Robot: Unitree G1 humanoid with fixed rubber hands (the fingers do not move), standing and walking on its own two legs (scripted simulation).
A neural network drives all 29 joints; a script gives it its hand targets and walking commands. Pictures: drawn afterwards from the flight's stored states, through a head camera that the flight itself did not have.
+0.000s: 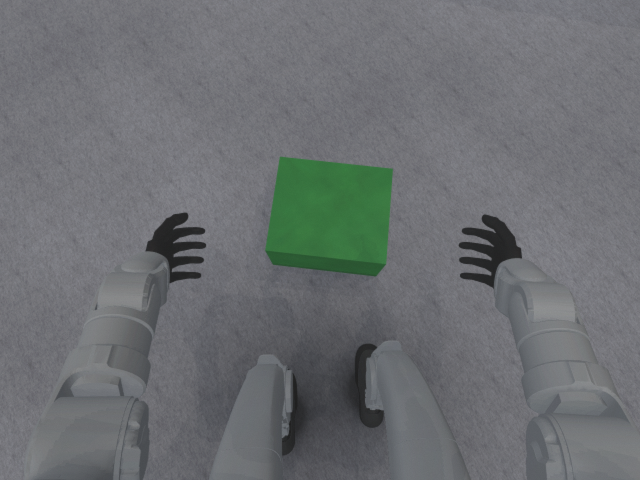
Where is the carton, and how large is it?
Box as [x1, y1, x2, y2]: [265, 157, 392, 275]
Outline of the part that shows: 280,157 265,248 272,263 297,267 376,275 385,264 392,169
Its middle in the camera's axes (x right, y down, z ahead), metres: +0.03 -0.06 +1.06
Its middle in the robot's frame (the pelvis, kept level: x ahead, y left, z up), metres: +0.58 -0.03 -0.61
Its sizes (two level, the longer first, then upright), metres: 0.296 0.254 0.172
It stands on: the floor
